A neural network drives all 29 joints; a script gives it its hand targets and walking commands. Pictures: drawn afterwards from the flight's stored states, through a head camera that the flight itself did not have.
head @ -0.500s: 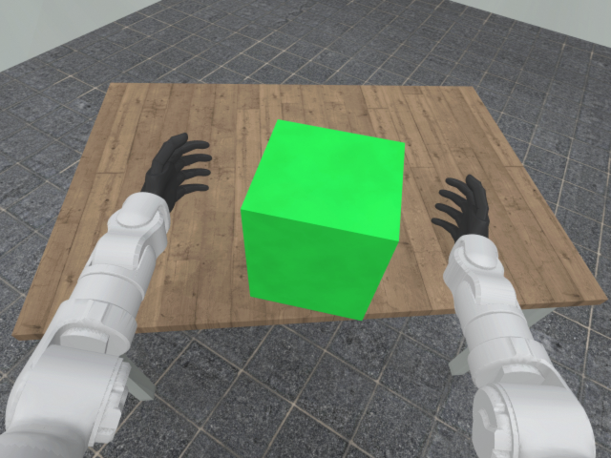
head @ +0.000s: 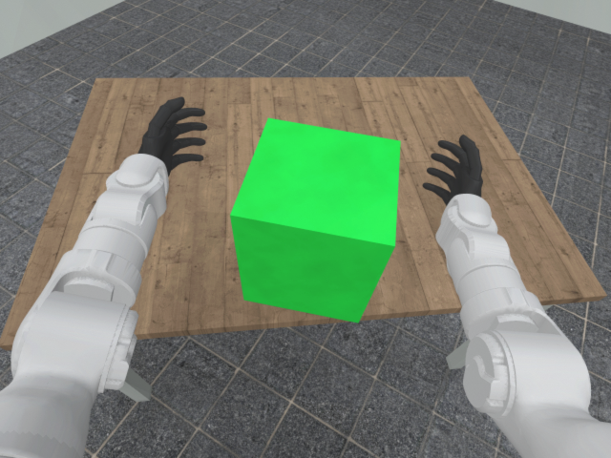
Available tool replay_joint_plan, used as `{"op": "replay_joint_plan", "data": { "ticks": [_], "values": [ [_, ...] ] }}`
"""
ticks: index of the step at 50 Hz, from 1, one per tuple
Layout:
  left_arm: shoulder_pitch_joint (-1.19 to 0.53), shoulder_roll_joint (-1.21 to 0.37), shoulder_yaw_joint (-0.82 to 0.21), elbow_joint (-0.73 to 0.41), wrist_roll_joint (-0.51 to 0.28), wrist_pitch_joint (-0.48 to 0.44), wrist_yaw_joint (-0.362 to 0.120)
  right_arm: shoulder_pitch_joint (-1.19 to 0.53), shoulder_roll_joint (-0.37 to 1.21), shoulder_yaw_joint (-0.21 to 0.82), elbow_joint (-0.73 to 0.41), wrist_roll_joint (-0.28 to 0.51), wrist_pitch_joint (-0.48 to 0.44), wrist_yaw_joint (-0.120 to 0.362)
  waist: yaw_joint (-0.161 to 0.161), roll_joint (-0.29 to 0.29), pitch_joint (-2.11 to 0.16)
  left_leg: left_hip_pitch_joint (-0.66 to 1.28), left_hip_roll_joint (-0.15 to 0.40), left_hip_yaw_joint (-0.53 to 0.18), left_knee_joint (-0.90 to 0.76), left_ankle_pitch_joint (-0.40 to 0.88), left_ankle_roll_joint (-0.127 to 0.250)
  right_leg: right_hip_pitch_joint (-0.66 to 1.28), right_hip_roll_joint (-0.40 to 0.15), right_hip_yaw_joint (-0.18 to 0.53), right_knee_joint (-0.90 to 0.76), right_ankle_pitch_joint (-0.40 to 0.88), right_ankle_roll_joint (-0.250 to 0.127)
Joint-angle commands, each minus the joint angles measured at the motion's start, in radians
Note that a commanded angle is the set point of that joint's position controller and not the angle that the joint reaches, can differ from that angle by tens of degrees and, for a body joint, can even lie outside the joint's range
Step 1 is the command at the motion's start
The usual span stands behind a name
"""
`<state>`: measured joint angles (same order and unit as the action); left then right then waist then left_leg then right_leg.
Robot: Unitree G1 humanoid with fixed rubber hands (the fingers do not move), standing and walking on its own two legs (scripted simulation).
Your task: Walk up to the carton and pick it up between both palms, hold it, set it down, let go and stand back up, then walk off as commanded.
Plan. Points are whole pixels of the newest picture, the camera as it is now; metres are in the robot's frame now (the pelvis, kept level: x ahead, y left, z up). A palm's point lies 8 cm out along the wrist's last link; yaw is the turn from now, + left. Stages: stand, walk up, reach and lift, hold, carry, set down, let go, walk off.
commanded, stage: reach and lift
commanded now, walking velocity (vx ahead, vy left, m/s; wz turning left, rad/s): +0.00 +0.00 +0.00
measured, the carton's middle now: (316, 226) +0.47 -0.02 -0.03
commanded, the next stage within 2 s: none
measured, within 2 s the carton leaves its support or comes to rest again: neither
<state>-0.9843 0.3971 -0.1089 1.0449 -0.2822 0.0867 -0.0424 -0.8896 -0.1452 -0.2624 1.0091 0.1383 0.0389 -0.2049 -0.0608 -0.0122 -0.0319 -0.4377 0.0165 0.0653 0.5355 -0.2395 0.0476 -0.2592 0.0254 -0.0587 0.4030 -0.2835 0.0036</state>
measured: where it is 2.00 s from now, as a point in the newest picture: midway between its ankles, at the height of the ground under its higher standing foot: outside the picture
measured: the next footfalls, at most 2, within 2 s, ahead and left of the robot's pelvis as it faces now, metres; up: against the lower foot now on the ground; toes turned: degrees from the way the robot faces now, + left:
none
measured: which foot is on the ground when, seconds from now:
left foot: down 0.00-1.00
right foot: down 0.00-1.00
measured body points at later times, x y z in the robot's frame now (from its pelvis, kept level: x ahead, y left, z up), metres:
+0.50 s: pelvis -0.01 +0.00 -0.01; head +0.10 +0.02 +0.43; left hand +0.47 +0.18 +0.04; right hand +0.43 -0.22 +0.03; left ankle +0.01 +0.08 -0.74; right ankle -0.06 -0.12 -0.74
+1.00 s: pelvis -0.01 +0.00 -0.01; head +0.13 +0.02 +0.41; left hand +0.48 +0.13 +0.02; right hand +0.43 -0.18 +0.00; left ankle +0.01 +0.08 -0.74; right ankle -0.06 -0.12 -0.74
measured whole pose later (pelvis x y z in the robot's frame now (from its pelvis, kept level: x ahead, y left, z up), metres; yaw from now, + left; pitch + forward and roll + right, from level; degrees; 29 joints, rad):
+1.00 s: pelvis -0.01 +0.00 -0.01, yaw -1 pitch +24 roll -2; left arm -1.05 0.20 0.17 1.32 0.09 -0.33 -0.01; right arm -0.90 -0.01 -0.54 1.22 -0.26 -0.37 -0.16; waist -0.06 -0.01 -0.13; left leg -0.80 0.02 0.07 0.56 -0.18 0.04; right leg -0.66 0.02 -0.06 0.51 -0.27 -0.01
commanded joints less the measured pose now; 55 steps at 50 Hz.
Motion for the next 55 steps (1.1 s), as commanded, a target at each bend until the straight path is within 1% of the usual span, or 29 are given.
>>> {"op": "replay_joint_plan", "data": {
  "ticks": [1, 2, 5, 8, 12, 14, 15, 16, 18, 20, 23, 24, 26, 27, 30, 31, 32, 33, 35, 36, 39, 40, 41, 43, 44, 46, 49, 52, 55],
  "values": [
    [-0.58, 0.134, 0.089, 0.016, 0.076, -0.098, 0.005, -0.524, -0.242, -0.047, 0.017, -0.058, -0.081, 0.01, -0.172, 0.157, -0.765, 0.635, 0.056, -0.149, 0.07, 0.84, -0.146, -0.398, 0.02, -0.041, -0.068, 0.429, -0.008],
    [-0.576, 0.13, 0.091, 0.031, 0.081, -0.108, -0.001, -0.504, -0.246, -0.062, 0.041, -0.072, -0.085, 0.011, -0.191, 0.161, -0.749, 0.641, 0.057, -0.149, 0.073, 0.84, -0.147, -0.407, 0.02, -0.042, -0.072, 0.411, -0.01],
    [-0.531, 0.099, 0.087, 0.082, 0.086, -0.144, -0.004, -0.476, -0.214, -0.074, 0.059, -0.091, -0.123, 0.015, -0.173, 0.158, -0.746, 0.603, 0.058, -0.148, 0.089, 0.849, -0.15, -0.433, 0.019, -0.045, -0.059, 0.384, -0.009],
    [-0.516, 0.086, 0.091, 0.081, 0.1, -0.192, -0.007, -0.453, -0.192, -0.075, 0.044, -0.108, -0.168, 0.019, -0.163, 0.156, -0.808, 0.583, 0.053, -0.143, 0.102, 0.863, -0.147, -0.423, 0.019, -0.048, -0.043, 0.412, -0.003],
    [-0.515, 0.037, 0.075, 0.105, 0.102, -0.255, -0.005, -0.443, -0.18, -0.088, 0.086, -0.114, -0.223, 0.04, -0.161, 0.176, -0.881, 0.581, 0.055, -0.144, 0.137, 0.9, -0.158, -0.477, 0.022, -0.05, -0.022, 0.389, -0.009],
    [-0.522, 0.044, 0.092, 0.15, 0.114, -0.283, -0.009, -0.425, -0.171, -0.084, 0.124, -0.125, -0.239, 0.044, -0.155, 0.172, -0.884, 0.543, 0.052, -0.137, 0.148, 0.871, -0.151, -0.492, 0.016, -0.044, -0.012, 0.371, -0.01],
    [-0.543, 0.044, 0.082, 0.116, 0.115, -0.304, -0.004, -0.434, -0.17, -0.101, 0.108, -0.132, -0.259, 0.043, -0.161, 0.183, -0.936, 0.538, 0.052, -0.137, 0.155, 0.873, -0.159, -0.484, 0.018, -0.046, -0.004, 0.389, -0.009],
    [-0.543, 0.055, 0.096, 0.177, 0.12, -0.309, -0.006, -0.44, -0.174, -0.092, 0.15, -0.125, -0.258, 0.047, -0.153, 0.183, -0.9, 0.516, 0.05, -0.138, 0.163, 0.856, -0.154, -0.503, 0.013, -0.037, 0.002, 0.366, -0.009],
    [-0.542, 0.048, 0.1, 0.168, 0.127, -0.34, 0.001, -0.444, -0.166, -0.09, 0.143, -0.128, -0.288, 0.05, -0.139, 0.178, -0.953, 0.506, 0.052, -0.134, 0.177, 0.863, -0.157, -0.502, 0.014, -0.041, 0.017, 0.381, -0.005],
    [-0.557, 0.069, 0.111, 0.205, 0.13, -0.358, -0.001, -0.448, -0.176, -0.093, 0.162, -0.134, -0.301, 0.051, -0.141, 0.165, -0.933, 0.465, 0.047, -0.128, 0.188, 0.826, -0.149, -0.515, 0.009, -0.037, 0.026, 0.369, -0.005],
    [-0.591, 0.067, 0.119, 0.213, 0.126, -0.392, 0.0, -0.474, -0.159, -0.086, 0.119, -0.132, -0.326, 0.053, -0.136, 0.147, -0.99, 0.396, 0.033, -0.115, 0.195, 0.769, -0.136, -0.486, 0.002, -0.027, 0.052, 0.419, 0.004],
    [-0.6, 0.061, 0.113, 0.245, 0.119, -0.397, -0.002, -0.469, -0.155, -0.085, 0.155, -0.132, -0.324, 0.054, -0.147, 0.139, -0.993, 0.381, 0.032, -0.115, 0.2, 0.757, -0.133, -0.491, 0.002, -0.022, 0.057, 0.421, 0.003],
    [-0.59, 0.064, 0.125, 0.219, 0.125, -0.419, -0.003, -0.47, -0.14, -0.075, 0.113, -0.135, -0.344, 0.053, -0.129, 0.131, -1.044, 0.349, 0.025, -0.105, 0.21, 0.752, -0.127, -0.465, -0.004, -0.013, 0.075, 0.487, 0.011],
    [-0.612, 0.045, 0.114, 0.191, 0.126, -0.429, -0.002, -0.463, -0.124, -0.082, 0.111, -0.141, -0.351, 0.05, -0.14, 0.152, -1.077, 0.34, 0.023, -0.106, 0.214, 0.76, -0.13, -0.464, -0.004, -0.016, 0.082, 0.505, 0.01],
    [-0.637, 0.029, 0.121, 0.233, 0.129, -0.442, -0.011, -0.492, -0.086, -0.076, 0.111, -0.155, -0.35, 0.049, -0.145, 0.107, -1.059, 0.264, 0.015, -0.097, 0.217, 0.686, -0.11, -0.424, -0.012, -0.007, 0.103, 0.541, 0.014],
    [-0.631, 0.022, 0.133, 0.254, 0.143, -0.445, -0.016, -0.495, -0.059, -0.083, 0.114, -0.165, -0.35, 0.048, -0.143, 0.102, -1.045, 0.228, 0.012, -0.093, 0.213, 0.649, -0.104, -0.426, -0.015, 0.001, 0.11, 0.534, 0.016],
    [-0.631, 0.006, 0.133, 0.208, 0.145, -0.455, -0.018, -0.49, -0.05, -0.078, 0.078, -0.17, -0.36, 0.049, -0.144, 0.107, -1.08, 0.247, 0.009, -0.093, 0.21, 0.66, -0.103, -0.404, -0.017, 0.0, 0.11, 0.569, 0.022],
    [-0.66, 0.006, 0.143, 0.247, 0.158, -0.454, -0.022, -0.512, -0.039, -0.094, 0.098, -0.189, -0.357, 0.05, -0.146, 0.109, -1.068, 0.212, 0.006, -0.085, 0.209, 0.626, -0.098, -0.414, -0.021, 0.002, 0.115, 0.549, 0.021],
    [-0.662, -0.025, 0.155, 0.232, 0.176, -0.469, -0.028, -0.518, 0.0, -0.107, 0.086, -0.214, -0.372, 0.054, -0.146, 0.114, -1.086, 0.203, 0.004, -0.085, 0.213, 0.638, -0.099, -0.395, -0.027, 0.001, 0.126, 0.591, 0.023],
    [-0.652, -0.059, 0.159, 0.226, 0.197, -0.473, -0.032, -0.516, 0.027, -0.108, 0.078, -0.23, -0.386, 0.061, -0.131, 0.121, -1.095, 0.22, 0.002, -0.088, 0.211, 0.657, -0.105, -0.392, -0.023, -0.003, 0.129, 0.594, 0.023],
    [-0.656, -0.167, 0.188, 0.241, 0.256, -0.478, -0.05, -0.54, 0.145, -0.138, 0.061, -0.299, -0.411, 0.081, -0.134, 0.116, -1.103, 0.235, -0.001, -0.079, 0.199, 0.65, -0.109, -0.381, -0.024, -0.009, 0.118, 0.6, 0.022],
    [-0.644, -0.211, 0.206, 0.232, 0.294, -0.483, -0.047, -0.527, 0.176, -0.153, 0.068, -0.322, -0.427, 0.091, -0.118, 0.133, -1.112, 0.249, -0.001, -0.075, 0.194, 0.671, -0.115, -0.372, -0.022, -0.011, 0.118, 0.612, 0.017],
    [-0.618, -0.217, 0.241, 0.242, 0.33, -0.484, -0.044, -0.512, 0.184, -0.173, 0.069, -0.354, -0.436, 0.096, -0.119, 0.126, -1.1, 0.258, 0.0, -0.07, 0.184, 0.659, -0.116, -0.362, -0.021, -0.015, 0.11, 0.613, 0.018],
    [-0.591, -0.215, 0.301, 0.235, 0.384, -0.488, -0.022, -0.485, 0.176, -0.22, 0.07, -0.408, -0.462, 0.094, -0.097, 0.128, -1.087, 0.255, -0.001, -0.057, 0.17, 0.674, -0.118, -0.33, -0.021, -0.02, 0.107, 0.643, 0.019],
    [-0.576, -0.174, 0.336, 0.24, 0.412, -0.485, -0.003, -0.459, 0.122, -0.263, 0.098, -0.435, -0.467, 0.08, -0.108, 0.124, -1.066, 0.25, 0.002, -0.057, 0.161, 0.668, -0.121, -0.322, -0.02, -0.019, 0.104, 0.646, 0.018],
    [-0.552, -0.081, 0.403, 0.212, 0.451, -0.464, 0.047, -0.432, 0.015, -0.329, 0.096, -0.463, -0.479, 0.045, -0.095, 0.125, -1.076, 0.246, 0.005, -0.042, 0.15, 0.655, -0.122, -0.308, -0.012, -0.015, 0.103, 0.645, 0.017],
    [-0.569, -0.114, 0.394, 0.168, 0.452, -0.442, 0.071, -0.437, 0.046, -0.325, 0.1, -0.458, -0.465, 0.029, -0.094, 0.121, -1.087, 0.263, 0.006, -0.035, 0.152, 0.682, -0.122, -0.315, -0.005, -0.007, 0.091, 0.652, 0.012],
    [-0.575, -0.213, 0.343, 0.179, 0.443, -0.443, 0.048, -0.437, 0.143, -0.298, 0.093, -0.461, -0.453, 0.047, -0.106, 0.117, -1.071, 0.287, 0.004, -0.039, 0.157, 0.685, -0.122, -0.31, -0.009, -0.014, 0.091, 0.653, 0.007],
    [-0.608, -0.258, 0.368, 0.236, 0.478, -0.439, 0.029, -0.473, 0.215, -0.309, 0.122, -0.497, -0.438, 0.07, -0.093, 0.109, -1.018, 0.26, 0.004, -0.034, 0.145, 0.637, -0.112, -0.312, -0.011, -0.014, 0.091, 0.594, 0.006]
  ]
}}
